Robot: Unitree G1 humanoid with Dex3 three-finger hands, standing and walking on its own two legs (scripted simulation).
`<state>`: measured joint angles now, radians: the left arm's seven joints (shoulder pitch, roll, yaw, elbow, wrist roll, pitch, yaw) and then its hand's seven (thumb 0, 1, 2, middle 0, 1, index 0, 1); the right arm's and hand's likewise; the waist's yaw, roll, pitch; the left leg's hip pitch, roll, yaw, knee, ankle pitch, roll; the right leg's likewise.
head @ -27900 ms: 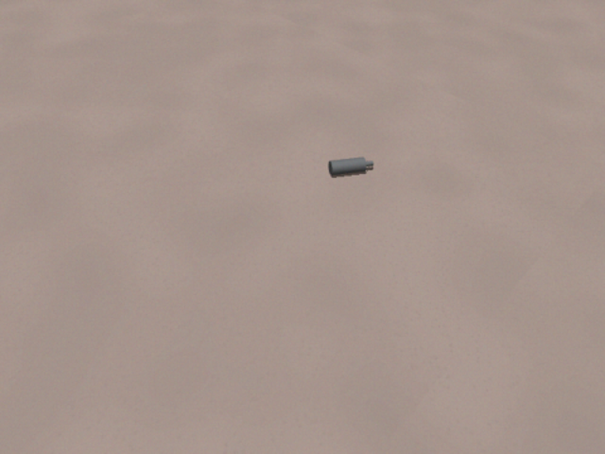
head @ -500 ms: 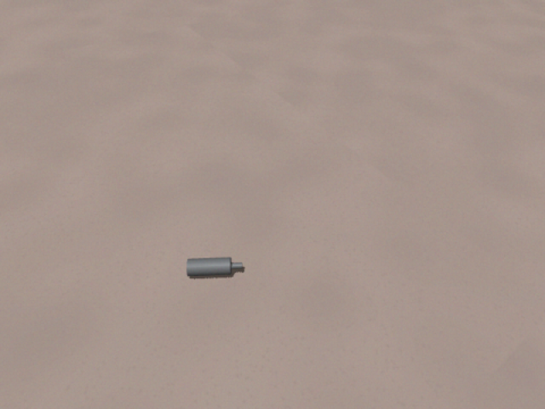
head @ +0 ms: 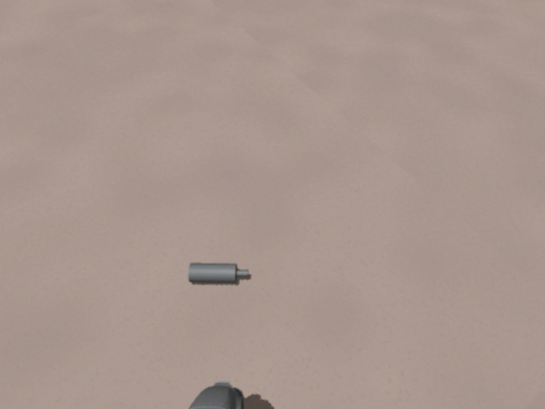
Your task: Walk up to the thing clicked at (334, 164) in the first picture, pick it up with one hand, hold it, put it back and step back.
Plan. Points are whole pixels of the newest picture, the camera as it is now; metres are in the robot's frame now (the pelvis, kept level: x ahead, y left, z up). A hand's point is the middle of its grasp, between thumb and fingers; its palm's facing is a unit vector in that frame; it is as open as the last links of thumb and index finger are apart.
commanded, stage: walk up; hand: left
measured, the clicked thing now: (219, 272) +0.68 +0.21 -0.73
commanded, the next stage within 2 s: none
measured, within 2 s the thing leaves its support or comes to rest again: neither
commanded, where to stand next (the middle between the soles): +0.29 +0.00 m, yaw -1 degrees
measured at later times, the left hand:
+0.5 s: hand (97, 363) +0.21 +0.30 -0.13, palm faces -0.11 -0.91 -0.41, open 7.4 cm
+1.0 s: hand (140, 299) +0.33 +0.27 -0.16, palm faces -0.05 -0.95 -0.30, open 7.4 cm
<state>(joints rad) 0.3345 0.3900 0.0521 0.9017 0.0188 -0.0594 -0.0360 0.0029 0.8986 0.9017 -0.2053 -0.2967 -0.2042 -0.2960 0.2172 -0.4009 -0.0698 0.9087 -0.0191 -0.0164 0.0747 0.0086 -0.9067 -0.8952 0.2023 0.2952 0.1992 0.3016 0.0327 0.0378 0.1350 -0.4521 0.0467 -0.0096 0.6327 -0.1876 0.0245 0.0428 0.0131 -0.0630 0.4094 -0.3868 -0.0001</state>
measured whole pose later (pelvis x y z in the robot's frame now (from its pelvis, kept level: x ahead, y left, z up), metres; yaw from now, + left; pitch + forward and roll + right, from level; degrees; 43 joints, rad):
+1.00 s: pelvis +0.23 +0.02 +0.00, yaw -2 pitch -3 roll +0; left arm 0.17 0.38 0.02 0.93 0.00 0.01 -0.02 0.00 0.90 0.90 -0.20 -0.30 -0.20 -0.30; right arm 0.23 -0.36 0.00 0.97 -0.01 -0.04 0.00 0.01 -0.90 -0.89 0.21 0.30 0.20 0.30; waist 0.01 -0.06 0.06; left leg -0.26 0.02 0.01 0.59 -0.28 0.00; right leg -0.25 -0.03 -0.01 0.58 -0.27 -0.01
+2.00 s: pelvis +0.24 +0.01 +0.02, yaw -1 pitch -2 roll +0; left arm 0.09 0.34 0.03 1.14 0.01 0.01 -0.03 0.00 0.90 0.90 -0.20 -0.30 -0.20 -0.30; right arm 0.12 -0.36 0.01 1.15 -0.01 -0.03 0.00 0.01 -0.90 -0.89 0.20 0.30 0.20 0.30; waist -0.01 0.00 0.05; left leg -0.15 0.03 -0.01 0.35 -0.16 -0.02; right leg -0.12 -0.02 -0.05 0.33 -0.17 0.01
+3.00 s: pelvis +0.25 +0.01 +0.02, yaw -2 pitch -2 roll +0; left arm 0.11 0.35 -0.01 1.13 0.01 -0.01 -0.01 0.00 0.90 0.90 -0.20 -0.30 -0.20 -0.30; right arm 0.11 -0.35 0.01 1.14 -0.01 -0.01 0.01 0.01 -0.90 -0.89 0.20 0.30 0.20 0.30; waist 0.00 0.00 0.05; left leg -0.11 0.02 0.00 0.31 -0.16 -0.02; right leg -0.10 -0.02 -0.03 0.31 -0.18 0.01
